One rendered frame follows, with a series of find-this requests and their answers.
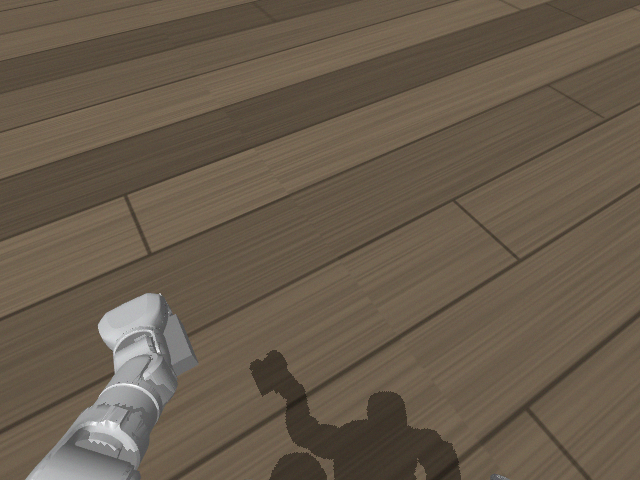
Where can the left robot arm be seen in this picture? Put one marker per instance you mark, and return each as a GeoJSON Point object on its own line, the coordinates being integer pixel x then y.
{"type": "Point", "coordinates": [109, 439]}

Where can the small box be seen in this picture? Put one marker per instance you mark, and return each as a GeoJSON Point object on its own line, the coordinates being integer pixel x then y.
{"type": "Point", "coordinates": [181, 352]}

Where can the left robot hand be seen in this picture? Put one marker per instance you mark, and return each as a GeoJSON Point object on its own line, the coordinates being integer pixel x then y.
{"type": "Point", "coordinates": [149, 309]}

